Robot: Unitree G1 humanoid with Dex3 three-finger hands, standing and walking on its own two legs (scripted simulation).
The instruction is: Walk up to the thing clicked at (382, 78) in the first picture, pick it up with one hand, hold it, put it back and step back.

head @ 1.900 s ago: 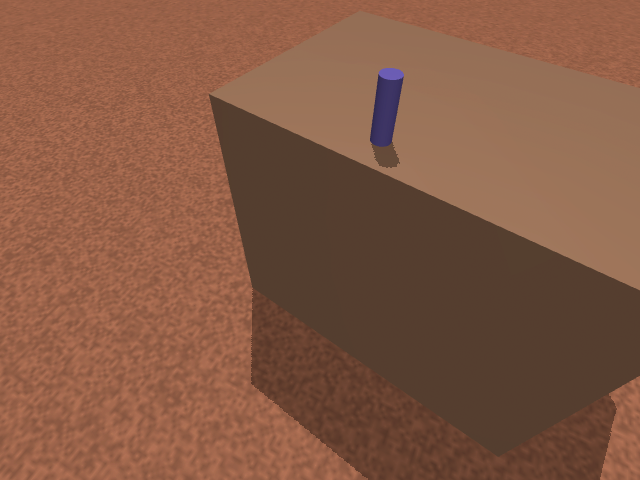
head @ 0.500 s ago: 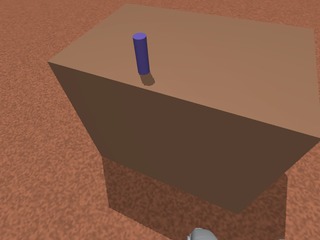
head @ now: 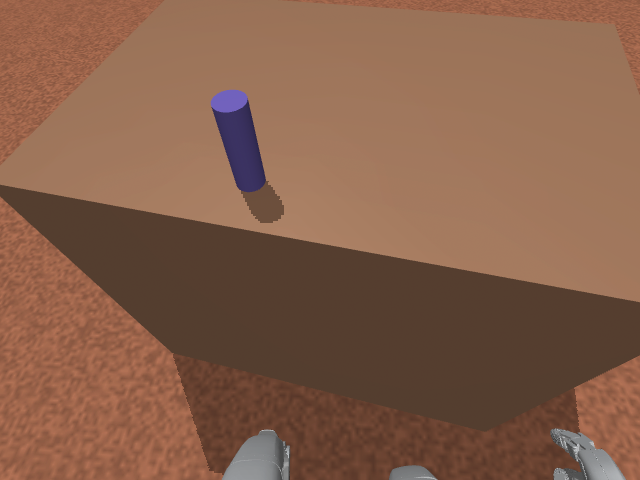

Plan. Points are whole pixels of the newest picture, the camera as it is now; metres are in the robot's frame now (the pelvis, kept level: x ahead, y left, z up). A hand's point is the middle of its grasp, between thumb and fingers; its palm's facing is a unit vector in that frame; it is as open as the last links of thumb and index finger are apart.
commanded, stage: walk up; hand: left
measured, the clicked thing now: (241, 145) +0.49 +0.12 +0.13
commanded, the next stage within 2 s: none
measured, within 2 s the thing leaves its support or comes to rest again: neither
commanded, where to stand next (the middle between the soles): +0.05 +0.01 m, yaw -12 degrees
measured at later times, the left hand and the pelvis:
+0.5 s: hand (134, 455) +0.15 +0.28 -0.13, palm faces -0.24 -0.87 -0.43, open 7.4 cm; pelvis +0.00 +0.03 -0.01, yaw -11 degrees
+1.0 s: hand out of the picture +0.10 +0.27 -0.13, palm faces -0.24 -0.90 -0.37, open 7.4 cm; pelvis -0.04 +0.02 +0.01, yaw -15 degrees
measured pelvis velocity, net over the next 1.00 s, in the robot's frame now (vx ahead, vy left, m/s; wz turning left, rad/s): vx -0.04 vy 0.02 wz -0.26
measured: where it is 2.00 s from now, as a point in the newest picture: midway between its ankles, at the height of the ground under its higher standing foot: outside the picture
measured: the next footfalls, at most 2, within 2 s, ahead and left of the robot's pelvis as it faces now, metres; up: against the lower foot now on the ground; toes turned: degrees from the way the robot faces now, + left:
right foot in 0.42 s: +0.00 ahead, -0.12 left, +0.00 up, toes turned -14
left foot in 0.74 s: +0.06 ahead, +0.14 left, +0.00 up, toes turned -14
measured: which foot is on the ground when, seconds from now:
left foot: down 0.00-0.46, up 0.48-0.72, down 0.74-1.00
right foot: down 0.00-0.04, up 0.06-0.40, down 0.42-1.00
